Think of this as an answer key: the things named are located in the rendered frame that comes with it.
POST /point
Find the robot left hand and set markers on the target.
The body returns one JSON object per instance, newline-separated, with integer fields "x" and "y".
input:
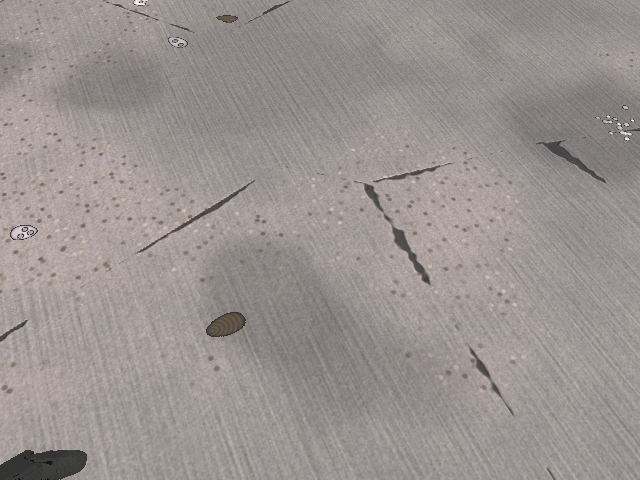
{"x": 49, "y": 465}

